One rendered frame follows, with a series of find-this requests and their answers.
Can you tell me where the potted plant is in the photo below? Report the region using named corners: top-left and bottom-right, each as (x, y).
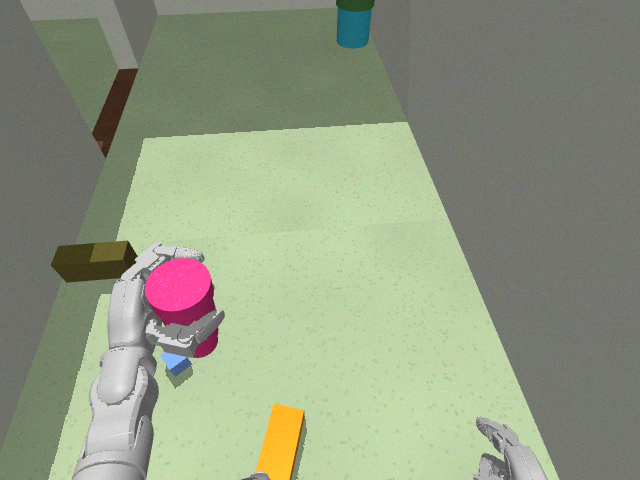
top-left (336, 0), bottom-right (375, 48)

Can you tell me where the left robot arm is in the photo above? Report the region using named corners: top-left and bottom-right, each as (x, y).
top-left (72, 346), bottom-right (159, 480)

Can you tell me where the right robot hand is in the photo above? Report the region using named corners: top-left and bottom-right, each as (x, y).
top-left (473, 417), bottom-right (548, 480)

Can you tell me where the left robot hand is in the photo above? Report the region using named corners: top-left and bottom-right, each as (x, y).
top-left (108, 241), bottom-right (225, 358)

